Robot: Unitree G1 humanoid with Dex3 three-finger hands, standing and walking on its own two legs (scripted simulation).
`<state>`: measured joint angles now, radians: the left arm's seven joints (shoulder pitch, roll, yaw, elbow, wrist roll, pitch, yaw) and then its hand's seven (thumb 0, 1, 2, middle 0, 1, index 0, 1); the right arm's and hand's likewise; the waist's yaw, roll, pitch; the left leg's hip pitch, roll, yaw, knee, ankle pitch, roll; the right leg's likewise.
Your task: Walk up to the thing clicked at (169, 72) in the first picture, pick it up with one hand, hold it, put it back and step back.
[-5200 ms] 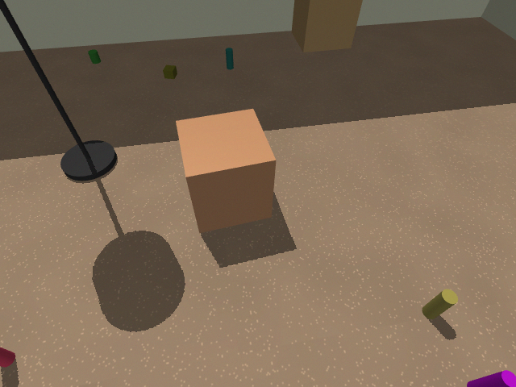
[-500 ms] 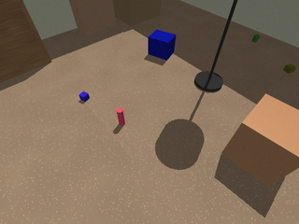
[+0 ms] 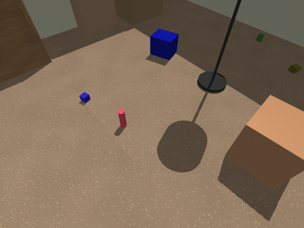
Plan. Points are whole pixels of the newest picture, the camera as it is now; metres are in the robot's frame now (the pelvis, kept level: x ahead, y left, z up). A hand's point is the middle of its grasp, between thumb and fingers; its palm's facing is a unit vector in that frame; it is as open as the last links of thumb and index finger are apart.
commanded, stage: stand
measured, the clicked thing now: (294, 68) +1.68 -1.52 -0.75
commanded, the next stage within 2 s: walk up in 0.74 s
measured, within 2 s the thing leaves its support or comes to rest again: neither
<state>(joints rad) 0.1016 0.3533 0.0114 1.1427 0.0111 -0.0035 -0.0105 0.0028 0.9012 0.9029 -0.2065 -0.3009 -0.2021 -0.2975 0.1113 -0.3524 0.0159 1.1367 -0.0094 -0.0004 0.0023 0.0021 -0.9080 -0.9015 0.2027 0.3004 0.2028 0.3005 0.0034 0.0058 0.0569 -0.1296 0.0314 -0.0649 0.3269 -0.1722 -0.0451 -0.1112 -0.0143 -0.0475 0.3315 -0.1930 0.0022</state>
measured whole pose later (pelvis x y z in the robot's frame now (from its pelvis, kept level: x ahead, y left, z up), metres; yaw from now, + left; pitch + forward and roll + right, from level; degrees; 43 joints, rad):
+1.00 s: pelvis -0.02 +0.06 -0.02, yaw -19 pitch -1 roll -1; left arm 0.25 0.38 0.07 0.87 0.05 0.05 0.00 0.01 0.90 0.90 -0.21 -0.30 -0.20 -0.30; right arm 0.02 -0.39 -0.10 0.86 -0.03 0.02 0.03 0.00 -0.91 -0.90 0.20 0.30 0.20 0.30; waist 0.04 -0.02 0.14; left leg -0.27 -0.04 -0.06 0.55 -0.27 0.01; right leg -0.34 0.06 0.27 0.55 -0.23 0.05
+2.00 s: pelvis +0.03 +0.06 -0.02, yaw -68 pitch -1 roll -1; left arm 0.24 0.44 0.07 0.72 0.01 0.05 -0.04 0.00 0.90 0.90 -0.21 -0.30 -0.20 -0.30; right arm 0.27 -0.39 -0.04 0.70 -0.03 -0.02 0.01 0.00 -0.90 -0.90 0.21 0.30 0.21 0.30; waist -0.03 -0.04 0.15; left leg -0.33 0.11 0.10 0.64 -0.28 0.00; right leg -0.45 0.03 0.06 1.01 -0.46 0.01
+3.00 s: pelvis +0.02 +0.07 -0.02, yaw -109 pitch -1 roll +1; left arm 0.38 0.36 0.06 0.74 0.03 -0.02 0.04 0.01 0.90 0.90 -0.21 -0.30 -0.21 -0.30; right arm 0.06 -0.44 -0.07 0.75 -0.02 0.07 0.04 0.00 -0.91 -0.90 0.20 0.30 0.20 0.30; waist 0.04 0.10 0.13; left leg -0.54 0.00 -0.09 1.02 -0.41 -0.02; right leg -0.33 0.13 0.27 0.60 -0.23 0.00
